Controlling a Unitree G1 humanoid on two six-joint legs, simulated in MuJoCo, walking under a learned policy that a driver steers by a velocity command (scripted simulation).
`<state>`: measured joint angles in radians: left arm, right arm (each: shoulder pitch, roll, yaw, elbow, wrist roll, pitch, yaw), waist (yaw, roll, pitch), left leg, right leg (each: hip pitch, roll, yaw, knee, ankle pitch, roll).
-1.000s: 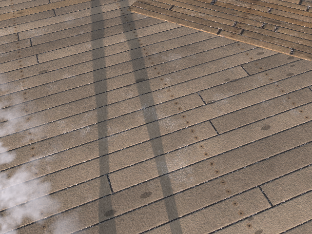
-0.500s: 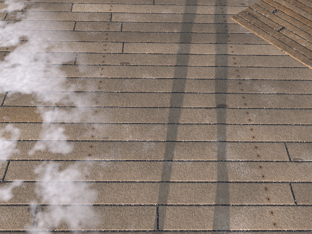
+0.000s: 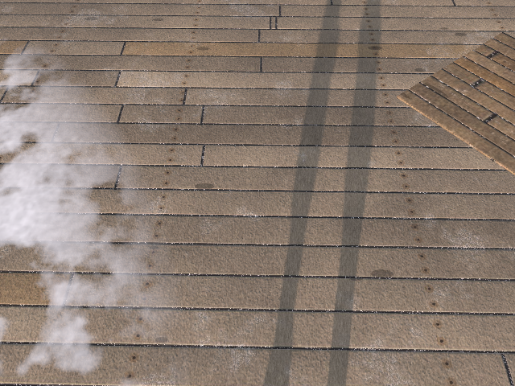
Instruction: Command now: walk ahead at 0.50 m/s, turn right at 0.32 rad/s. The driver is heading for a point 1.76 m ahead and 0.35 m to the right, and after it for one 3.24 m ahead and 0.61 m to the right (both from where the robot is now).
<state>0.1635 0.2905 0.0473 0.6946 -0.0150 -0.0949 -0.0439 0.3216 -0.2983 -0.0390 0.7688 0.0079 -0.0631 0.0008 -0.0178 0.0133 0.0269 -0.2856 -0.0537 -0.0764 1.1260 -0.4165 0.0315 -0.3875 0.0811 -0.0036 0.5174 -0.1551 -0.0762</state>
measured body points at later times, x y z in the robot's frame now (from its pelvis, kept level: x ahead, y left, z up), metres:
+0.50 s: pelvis +0.28 +0.02 +0.01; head +0.30 +0.03 +0.46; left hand +0.42 +0.28 -0.11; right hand +0.38 -0.28 -0.07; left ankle +0.36 +0.12 -0.73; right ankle +0.15 -0.08 -0.65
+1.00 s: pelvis +0.51 -0.13 +0.00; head +0.54 -0.15 +0.45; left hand +0.79 +0.01 -0.08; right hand +0.40 -0.39 -0.13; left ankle +0.47 +0.07 -0.63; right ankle +0.52 -0.23 -0.73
